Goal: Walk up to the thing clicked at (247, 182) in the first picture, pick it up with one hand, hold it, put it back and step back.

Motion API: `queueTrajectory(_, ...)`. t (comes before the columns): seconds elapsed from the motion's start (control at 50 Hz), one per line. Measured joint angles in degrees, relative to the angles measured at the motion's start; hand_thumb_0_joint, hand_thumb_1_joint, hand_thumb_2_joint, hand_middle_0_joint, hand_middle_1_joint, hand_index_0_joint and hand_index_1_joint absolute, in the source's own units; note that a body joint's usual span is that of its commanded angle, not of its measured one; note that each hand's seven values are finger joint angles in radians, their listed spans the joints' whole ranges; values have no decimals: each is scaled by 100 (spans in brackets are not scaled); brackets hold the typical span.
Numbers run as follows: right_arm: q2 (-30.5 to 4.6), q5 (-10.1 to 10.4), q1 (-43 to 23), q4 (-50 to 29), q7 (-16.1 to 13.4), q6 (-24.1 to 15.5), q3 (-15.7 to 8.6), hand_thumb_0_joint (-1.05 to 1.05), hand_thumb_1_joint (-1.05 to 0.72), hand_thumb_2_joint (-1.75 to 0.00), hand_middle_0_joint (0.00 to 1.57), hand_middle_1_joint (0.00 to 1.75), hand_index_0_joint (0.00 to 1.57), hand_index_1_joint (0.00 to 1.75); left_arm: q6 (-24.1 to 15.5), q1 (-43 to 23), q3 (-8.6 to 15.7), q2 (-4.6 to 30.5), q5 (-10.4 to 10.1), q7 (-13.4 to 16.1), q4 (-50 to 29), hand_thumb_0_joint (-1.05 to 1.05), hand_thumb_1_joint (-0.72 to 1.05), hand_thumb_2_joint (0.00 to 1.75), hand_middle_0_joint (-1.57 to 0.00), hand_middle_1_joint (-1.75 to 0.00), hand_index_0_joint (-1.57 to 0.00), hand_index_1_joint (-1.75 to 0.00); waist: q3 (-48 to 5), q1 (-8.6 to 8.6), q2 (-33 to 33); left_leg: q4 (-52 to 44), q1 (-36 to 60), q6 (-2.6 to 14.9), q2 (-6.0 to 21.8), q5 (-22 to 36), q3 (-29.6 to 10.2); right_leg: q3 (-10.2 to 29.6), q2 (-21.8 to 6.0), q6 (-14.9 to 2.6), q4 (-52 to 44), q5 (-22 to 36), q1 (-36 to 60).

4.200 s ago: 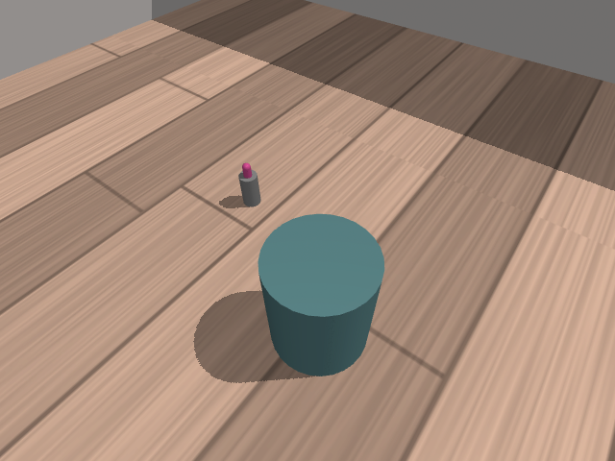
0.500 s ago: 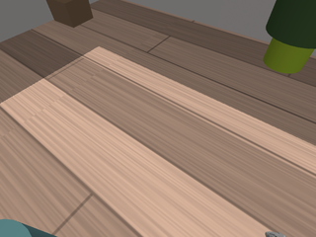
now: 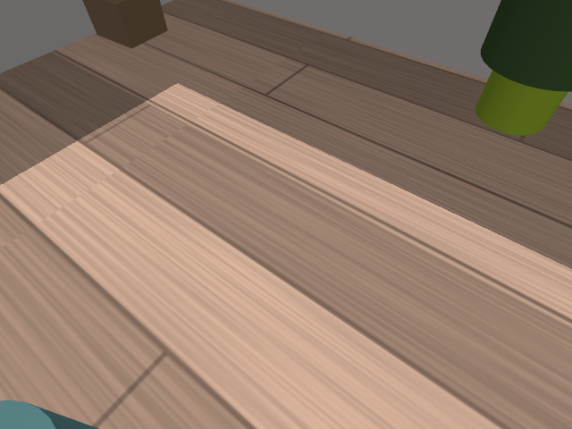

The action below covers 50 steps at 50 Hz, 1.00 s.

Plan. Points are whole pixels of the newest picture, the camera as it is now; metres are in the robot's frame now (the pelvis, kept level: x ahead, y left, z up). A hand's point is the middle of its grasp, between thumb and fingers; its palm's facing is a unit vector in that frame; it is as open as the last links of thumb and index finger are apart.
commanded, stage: stand
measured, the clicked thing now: out of the picture -0.18 +1.30 -0.67
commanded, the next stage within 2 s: none
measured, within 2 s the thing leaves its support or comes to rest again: neither
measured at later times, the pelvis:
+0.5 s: pelvis -0.01 +0.00 +0.00, yaw +1 degrees
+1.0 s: pelvis -0.01 +0.00 +0.00, yaw +2 degrees
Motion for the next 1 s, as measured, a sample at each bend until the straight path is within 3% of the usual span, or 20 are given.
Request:
queueTrajectory(0.7, -5, -19, 262, 16, 31, -2, -33, 0, -91, -90, 20, 30, 20, 30, 31, 414, -4, 20, 39, -41, 1, 0, 90, 89, -20, -30, -21, -30, -57, 74, 4, -58, -68, 38, -72, 152, -133, -130, -76, 30, -99, 119, 10)
queueTrajectory(1.0, 3, 0, 198, -22, 10, -18, 13, 0, -91, -90, 20, 30, 20, 30, 30, 301, -50, 39, 18, -14, -94, 0, 90, 89, -20, -30, -21, -30, -81, 76, 3, -46, -16, 41, -93, 98, -167, -166, -99, 34, -91, 51, 78)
